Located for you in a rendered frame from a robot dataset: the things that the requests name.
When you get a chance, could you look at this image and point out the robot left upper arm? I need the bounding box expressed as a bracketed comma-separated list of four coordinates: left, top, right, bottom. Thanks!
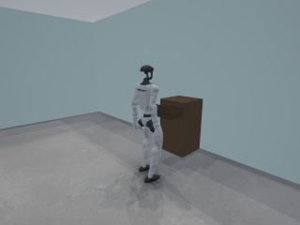
[132, 83, 139, 106]

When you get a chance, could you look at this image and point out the right robot forearm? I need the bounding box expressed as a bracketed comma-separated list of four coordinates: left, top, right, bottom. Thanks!
[150, 104, 159, 129]

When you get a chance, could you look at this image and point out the robot right upper arm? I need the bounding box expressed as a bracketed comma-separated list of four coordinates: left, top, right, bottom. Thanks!
[149, 84, 159, 111]

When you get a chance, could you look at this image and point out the left robot forearm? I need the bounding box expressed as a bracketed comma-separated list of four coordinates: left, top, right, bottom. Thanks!
[131, 103, 138, 121]

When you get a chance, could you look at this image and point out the drawer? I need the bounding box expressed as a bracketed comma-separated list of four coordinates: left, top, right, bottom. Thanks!
[156, 104, 184, 120]

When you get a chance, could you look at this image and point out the robot left hand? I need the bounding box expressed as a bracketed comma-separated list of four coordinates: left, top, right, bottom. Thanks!
[132, 120, 140, 134]

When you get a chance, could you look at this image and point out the robot left thigh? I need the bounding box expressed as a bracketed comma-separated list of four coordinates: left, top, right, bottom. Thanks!
[138, 119, 152, 148]

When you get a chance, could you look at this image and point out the robot right hand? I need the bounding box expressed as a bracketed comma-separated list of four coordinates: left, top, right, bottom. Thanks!
[154, 128, 163, 144]

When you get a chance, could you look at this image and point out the cabinet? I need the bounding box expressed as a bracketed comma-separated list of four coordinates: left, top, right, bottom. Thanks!
[159, 96, 203, 158]

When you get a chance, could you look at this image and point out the left robot foot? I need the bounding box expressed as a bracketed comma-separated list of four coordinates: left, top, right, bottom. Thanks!
[139, 164, 150, 172]

